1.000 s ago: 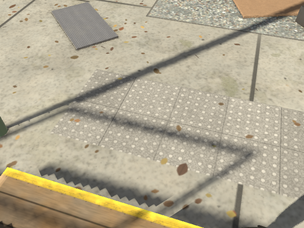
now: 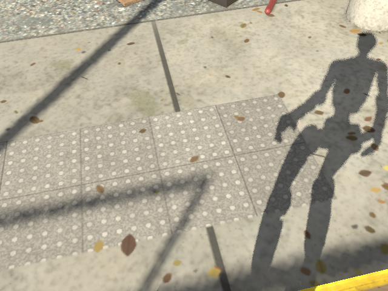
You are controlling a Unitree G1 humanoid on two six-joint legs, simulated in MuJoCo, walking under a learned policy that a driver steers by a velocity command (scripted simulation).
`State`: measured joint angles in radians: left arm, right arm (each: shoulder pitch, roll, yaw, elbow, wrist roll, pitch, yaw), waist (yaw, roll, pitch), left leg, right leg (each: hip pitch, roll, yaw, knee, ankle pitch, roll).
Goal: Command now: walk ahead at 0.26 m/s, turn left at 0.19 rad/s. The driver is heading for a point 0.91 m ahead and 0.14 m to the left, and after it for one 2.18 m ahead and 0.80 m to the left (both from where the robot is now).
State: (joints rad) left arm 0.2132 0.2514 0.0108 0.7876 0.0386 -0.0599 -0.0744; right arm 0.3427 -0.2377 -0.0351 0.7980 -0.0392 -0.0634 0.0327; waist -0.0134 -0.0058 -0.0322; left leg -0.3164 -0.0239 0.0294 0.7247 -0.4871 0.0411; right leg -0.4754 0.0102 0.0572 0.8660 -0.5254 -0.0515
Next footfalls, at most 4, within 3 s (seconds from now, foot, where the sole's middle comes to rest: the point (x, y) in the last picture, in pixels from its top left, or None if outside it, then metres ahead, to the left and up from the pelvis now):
0.22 right None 0.08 -0.12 -0.75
0.60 left None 0.32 0.15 -0.89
1.12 right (197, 245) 0.78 0.04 -1.04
1.50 left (146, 213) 0.95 0.27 -1.04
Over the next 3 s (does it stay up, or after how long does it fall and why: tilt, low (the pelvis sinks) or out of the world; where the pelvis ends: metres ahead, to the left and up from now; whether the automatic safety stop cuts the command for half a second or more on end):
stays up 0.87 0.17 -0.27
